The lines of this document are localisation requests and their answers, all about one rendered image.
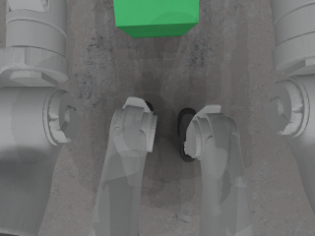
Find right robot upper arm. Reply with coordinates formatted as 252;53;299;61
264;74;315;214

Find carton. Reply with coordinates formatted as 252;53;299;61
113;0;199;38

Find left robot foot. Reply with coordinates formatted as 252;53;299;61
145;101;154;115

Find right robot forearm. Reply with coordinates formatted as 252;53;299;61
269;0;315;77

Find left robot forearm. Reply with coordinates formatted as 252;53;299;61
0;0;69;89

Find left robot upper arm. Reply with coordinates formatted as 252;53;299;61
0;87;80;236

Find robot left shin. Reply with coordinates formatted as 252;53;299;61
108;96;151;137

